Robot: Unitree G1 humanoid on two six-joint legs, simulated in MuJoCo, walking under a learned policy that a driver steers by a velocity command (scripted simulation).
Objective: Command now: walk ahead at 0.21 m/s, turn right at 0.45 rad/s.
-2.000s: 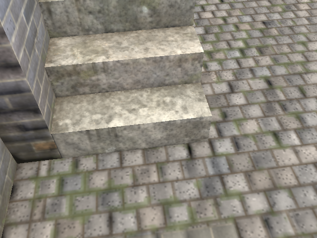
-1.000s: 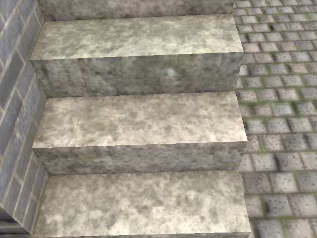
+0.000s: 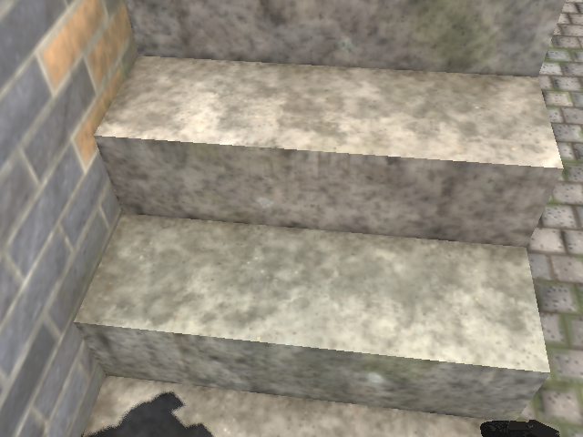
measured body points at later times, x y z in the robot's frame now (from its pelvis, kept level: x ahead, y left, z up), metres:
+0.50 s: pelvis +0.19 +0.04 +0.16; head +0.22 +0.02 +0.60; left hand +0.30 +0.29 +0.03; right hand +0.35 -0.21 +0.07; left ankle +0.33 +0.11 -0.47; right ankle +0.05 -0.06 -0.50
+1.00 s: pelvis +0.31 +0.00 +0.26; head +0.31 -0.01 +0.71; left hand +0.44 +0.22 +0.12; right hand +0.35 -0.25 +0.11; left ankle +0.33 +0.11 -0.47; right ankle +0.28 -0.10 -0.47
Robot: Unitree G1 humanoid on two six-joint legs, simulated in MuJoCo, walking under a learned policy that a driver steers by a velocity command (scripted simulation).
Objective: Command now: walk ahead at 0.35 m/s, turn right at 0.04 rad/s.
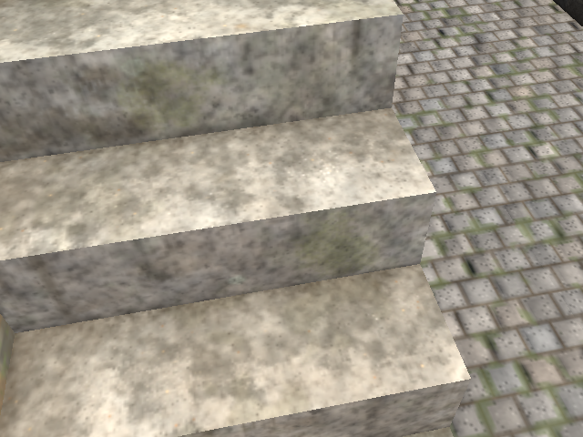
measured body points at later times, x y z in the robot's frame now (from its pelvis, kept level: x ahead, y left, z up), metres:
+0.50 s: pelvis +0.16 +0.09 +0.08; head +0.18 +0.09 +0.53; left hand +0.17 +0.34 -0.06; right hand +0.39 -0.09 -0.01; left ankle +0.24 +0.17 -0.54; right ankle +0.04 -0.09 -0.54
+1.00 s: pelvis +0.37 +0.13 +0.23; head +0.42 +0.16 +0.67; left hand +0.65 +0.25 +0.16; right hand +0.25 -0.06 +0.10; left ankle +0.25 +0.18 -0.53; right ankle +0.53 +0.04 -0.29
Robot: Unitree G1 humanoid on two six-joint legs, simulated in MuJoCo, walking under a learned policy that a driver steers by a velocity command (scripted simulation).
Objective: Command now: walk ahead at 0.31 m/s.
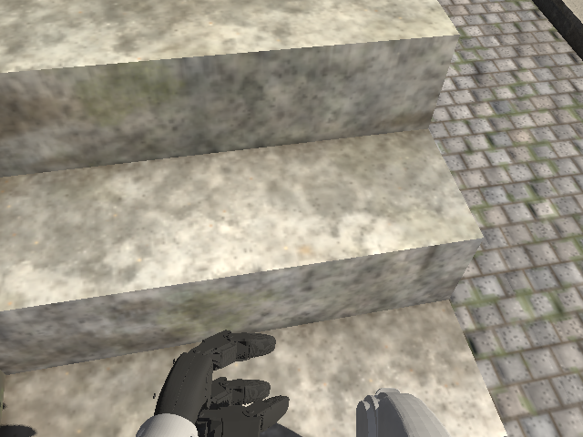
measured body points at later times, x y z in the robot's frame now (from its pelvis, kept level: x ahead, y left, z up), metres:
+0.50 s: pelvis +0.17 +0.07 +0.19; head +0.20 +0.07 +0.64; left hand +0.08 +0.32 +0.06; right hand +0.41 -0.07 +0.11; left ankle +0.26 +0.22 -0.32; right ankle +0.13 -0.09 -0.57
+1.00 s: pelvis +0.25 +0.09 +0.30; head +0.26 +0.10 +0.75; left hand +0.43 +0.34 +0.19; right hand +0.36 -0.13 +0.18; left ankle +0.25 +0.25 -0.37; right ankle +0.21 -0.05 -0.37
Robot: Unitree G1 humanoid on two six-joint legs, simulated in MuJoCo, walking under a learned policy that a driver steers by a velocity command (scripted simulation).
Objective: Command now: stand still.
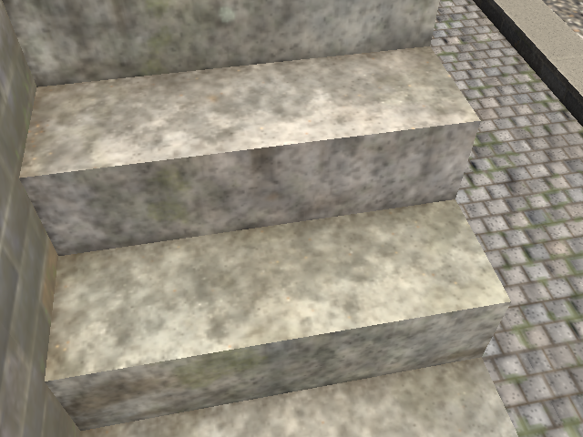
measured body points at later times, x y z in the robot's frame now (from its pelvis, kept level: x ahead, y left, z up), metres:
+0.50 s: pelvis +0.00 -0.03 -0.04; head +0.00 -0.04 +0.41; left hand +0.11 +0.24 -0.16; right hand +0.05 -0.28 -0.17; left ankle -0.02 +0.13 -0.56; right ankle -0.10 -0.15 -0.69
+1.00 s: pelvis +0.04 +0.06 +0.04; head +0.01 +0.07 +0.49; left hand +0.23 +0.26 -0.08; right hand -0.11 -0.13 -0.10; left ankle +0.03 +0.12 -0.67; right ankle +0.10 -0.10 -0.38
